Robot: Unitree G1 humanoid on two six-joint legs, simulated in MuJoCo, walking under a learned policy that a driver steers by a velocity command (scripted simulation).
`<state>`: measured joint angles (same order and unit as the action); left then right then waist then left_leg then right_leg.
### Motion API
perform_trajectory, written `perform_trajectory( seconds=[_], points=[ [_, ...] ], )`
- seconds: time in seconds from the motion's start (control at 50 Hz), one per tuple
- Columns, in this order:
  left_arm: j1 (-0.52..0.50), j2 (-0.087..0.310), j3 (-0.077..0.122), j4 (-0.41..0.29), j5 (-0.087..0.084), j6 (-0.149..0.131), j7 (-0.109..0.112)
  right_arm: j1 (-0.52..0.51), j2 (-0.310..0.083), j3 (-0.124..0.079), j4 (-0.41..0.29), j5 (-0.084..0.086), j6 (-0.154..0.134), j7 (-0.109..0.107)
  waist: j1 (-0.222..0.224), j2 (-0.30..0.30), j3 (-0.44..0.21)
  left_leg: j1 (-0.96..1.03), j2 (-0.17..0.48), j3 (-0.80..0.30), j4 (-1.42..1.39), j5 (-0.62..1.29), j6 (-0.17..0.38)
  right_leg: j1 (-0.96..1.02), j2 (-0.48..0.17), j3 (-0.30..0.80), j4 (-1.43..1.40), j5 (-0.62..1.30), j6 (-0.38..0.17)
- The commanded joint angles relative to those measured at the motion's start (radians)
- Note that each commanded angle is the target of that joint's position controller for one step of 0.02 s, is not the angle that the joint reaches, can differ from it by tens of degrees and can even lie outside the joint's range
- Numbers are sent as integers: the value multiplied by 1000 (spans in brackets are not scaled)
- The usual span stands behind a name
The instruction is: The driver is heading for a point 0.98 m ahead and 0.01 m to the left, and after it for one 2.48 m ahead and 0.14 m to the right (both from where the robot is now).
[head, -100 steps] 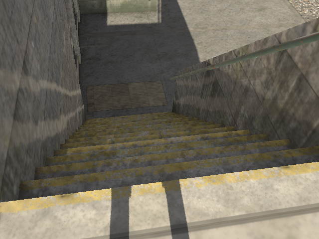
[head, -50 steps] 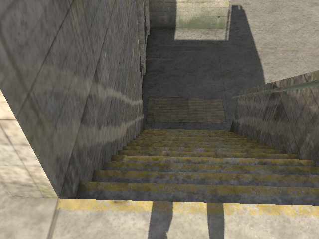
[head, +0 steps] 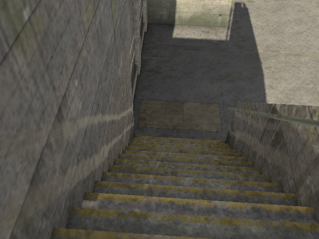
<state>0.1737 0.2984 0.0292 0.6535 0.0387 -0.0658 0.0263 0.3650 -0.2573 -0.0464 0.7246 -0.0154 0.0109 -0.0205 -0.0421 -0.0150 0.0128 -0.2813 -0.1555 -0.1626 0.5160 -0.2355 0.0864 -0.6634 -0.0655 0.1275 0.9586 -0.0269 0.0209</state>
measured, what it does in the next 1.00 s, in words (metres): goes down: right foot, then left foot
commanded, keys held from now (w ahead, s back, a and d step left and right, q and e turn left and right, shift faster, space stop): w+q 0.22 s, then w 0.42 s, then w+e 0.36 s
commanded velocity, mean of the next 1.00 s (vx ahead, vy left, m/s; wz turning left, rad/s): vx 0.50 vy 0.00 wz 0.14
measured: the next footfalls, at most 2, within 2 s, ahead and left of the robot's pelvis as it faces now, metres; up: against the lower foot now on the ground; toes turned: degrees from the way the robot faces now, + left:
right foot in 0.12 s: +0.11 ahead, -0.16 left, +0.00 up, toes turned +8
left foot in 0.50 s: +0.15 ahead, +0.13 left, +0.00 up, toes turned +9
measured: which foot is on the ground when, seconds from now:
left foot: down 0.00-0.16, up 0.18-0.48, down 0.50-0.90, up 0.92-1.00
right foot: up 0.00-0.10, down 0.12-0.54, up 0.56-0.90, down 0.92-1.00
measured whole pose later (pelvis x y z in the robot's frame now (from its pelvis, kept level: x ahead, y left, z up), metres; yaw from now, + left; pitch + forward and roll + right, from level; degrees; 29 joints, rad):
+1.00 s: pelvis +0.27 -0.05 -0.24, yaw +4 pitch +1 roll +1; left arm 0.47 0.25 0.05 0.82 -0.02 0.00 -0.06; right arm 0.31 -0.28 -0.04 0.76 0.03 -0.02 -0.06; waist 0.04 0.03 -0.02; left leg -0.80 0.07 -0.09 2.10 -0.75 -0.01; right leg -0.33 0.09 0.06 0.67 -0.40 -0.07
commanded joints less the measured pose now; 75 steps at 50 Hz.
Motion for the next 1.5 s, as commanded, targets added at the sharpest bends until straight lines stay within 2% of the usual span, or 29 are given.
perform_trajectory(
  seconds=[0.02,0.1,0.14,0.16,0.18,0.24,0.38,0.4,0.46,0.52,0.56,0.6,0.66,0.76,0.8,0.9,0.94,0.96,1.0,1.04,1.1,1.14,1.18,1.22,1.36,1.42,1.46,1.48,1.5],
  points=[
    [187,86,34,22,-10,-20,-22,-53,-139,-34,-105,9,1,-12,82,47,-158,-107,222,-226,48,515,176,218,68,-100,215,22,-21],
    [-26,14,2,-129,-7,-28,-30,-61,-99,-16,-157,53,29,-11,41,159,4,-11,184,-294,131,607,155,103,82,-87,-203,-412,-25],
    [321,101,42,-39,2,-31,-43,-204,-119,-13,-186,41,27,-18,243,215,-142,-128,119,-270,392,736,105,520,79,-106,-296,-74,-54],
    [360,217,73,-30,4,-32,-46,-110,-48,1,-208,57,21,-30,179,-124,-175,-274,-40,-204,731,229,21,666,-118,180,-340,334,-187],
    [244,169,48,-55,-9,-16,-49,62,-27,9,-178,41,12,-30,36,-384,-156,-427,-78,-190,868,-356,-4,681,-277,385,-377,856,-282],
    [179,104,29,-62,-65,-17,-64,-126,-179,-31,-182,76,26,-45,59,41,70,-597,76,-67,1069,-274,-76,405,-299,373,-446,276,-329],
    [222,126,14,63,-28,35,-21,-190,-22,35,-223,38,25,8,60,-63,-21,-470,160,61,614,-16,-58,388,-153,67,-375,302,-213],
    [216,171,23,69,0,29,-25,-86,-62,13,-154,35,19,15,35,-101,-132,-333,148,116,743,175,-50,378,-162,57,-289,304,-223],
    [178,156,13,52,-24,37,-21,-155,-81,9,-189,31,25,12,49,-145,-81,-308,140,166,658,84,-44,350,-131,10,-238,263,-178],
    [54,173,27,14,-27,36,-12,118,-96,-7,-121,10,7,10,-110,-182,-143,114,62,292,404,110,-21,205,-63,-122,30,505,-97],
    [129,78,9,-46,-56,18,3,219,-205,-36,-51,36,-19,24,-76,298,-80,187,317,-280,80,337,228,-172,169,-46,597,-540,3],
    [176,66,7,-46,-120,13,18,95,-208,-36,-44,26,-27,35,65,175,-35,6,458,-493,49,48,267,-254,104,122,481,-559,-40],
    [203,117,39,5,-58,65,25,-44,-162,-11,-69,-7,-58,42,125,-2,-21,-316,410,-376,211,-132,203,-92,85,36,374,-203,-43],
    [57,59,23,-82,-47,84,-44,-39,-157,1,-51,25,-88,-51,90,167,9,-471,271,-23,355,-422,42,96,117,-17,-82,372,-24],
    [62,50,26,-70,-85,90,-59,-11,-159,2,-32,17,-51,-72,57,167,-20,-469,289,16,444,-449,21,237,107,-72,-208,353,0],
    [545,79,85,124,-63,105,-58,-75,-94,-7,22,43,-22,-54,243,124,-76,-386,273,112,1163,-58,-54,664,-12,-97,-573,419,-143],
    [595,111,38,173,-20,61,-88,-13,-2,6,-8,14,-33,-42,154,-284,32,-855,134,167,1820,-609,-79,851,-63,48,-318,904,-165],
    [539,142,54,175,-46,55,-91,82,-20,9,-57,26,-58,-27,43,-371,-20,-940,165,133,1740,-515,-89,858,-74,174,-262,958,-182],
    [506,233,98,201,-62,58,-93,-24,-30,19,-122,82,-76,-27,27,-180,-88,-1068,236,60,1657,-449,-77,748,-246,605,-425,41,-355],
    [335,80,36,154,-33,30,-68,-257,-93,2,-164,97,-62,-51,18,41,81,-1132,281,-55,1212,-25,-63,493,-225,700,-484,-337,-263],
    [289,14,14,154,-10,37,9,-133,-18,6,-113,-19,-25,-41,-28,-75,31,-746,240,-18,820,324,-160,268,-71,494,-386,-7,-242],
    [397,-6,11,189,-40,32,27,-126,-40,-13,-89,18,-29,-15,-8,-74,14,-730,209,-7,748,522,-148,324,-12,423,-272,-21,-229],
    [421,-47,1,180,-78,31,53,-218,-36,-13,-123,2,-47,2,11,-56,43,-687,204,-38,479,690,-132,336,36,397,-224,-102,-224],
    [407,-32,3,184,-66,48,79,-265,0,-10,-110,-24,-55,33,36,-31,26,-385,142,26,329,912,-124,154,99,294,-200,-325,-194],
    [381,-47,10,197,-70,53,54,-196,-16,-22,-115,10,-53,71,101,-116,91,-423,189,-18,91,766,-94,362,78,336,119,-127,-249],
    [125,-5,23,143,-35,46,21,177,-114,-68,53,44,-66,91,-67,-169,9,-75,254,20,106,665,-32,210,22,343,354,20,-259],
    [133,-56,12,189,-66,36,2,468,9,-40,192,14,-41,66,-179,106,-8,310,286,140,-360,682,66,75,165,-12,1006,-85,-140],
    [148,-118,18,156,-35,20,-21,592,66,-6,279,32,-34,75,-154,380,20,609,289,47,74,1000,113,-452,283,-129,1474,-823,-75],
    [243,-103,8,74,-40,7,-19,457,43,13,228,53,-33,82,-14,477,24,622,273,-93,203,1162,158,-599,219,-94,1373,-843,-43]
  ],
)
